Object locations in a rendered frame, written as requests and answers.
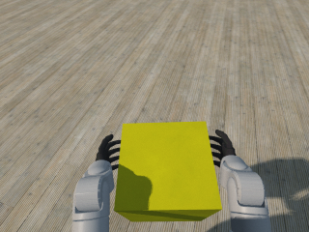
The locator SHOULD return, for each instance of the robot left forearm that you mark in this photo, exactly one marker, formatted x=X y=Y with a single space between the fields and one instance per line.
x=91 y=198

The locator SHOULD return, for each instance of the carton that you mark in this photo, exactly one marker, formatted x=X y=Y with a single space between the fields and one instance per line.
x=166 y=173

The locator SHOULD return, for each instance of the robot right forearm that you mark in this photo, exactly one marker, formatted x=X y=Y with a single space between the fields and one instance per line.
x=247 y=197

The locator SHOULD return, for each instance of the right robot hand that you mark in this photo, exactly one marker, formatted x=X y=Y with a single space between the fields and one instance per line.
x=225 y=148

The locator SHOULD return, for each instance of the left robot hand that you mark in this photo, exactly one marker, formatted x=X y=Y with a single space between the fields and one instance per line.
x=104 y=153

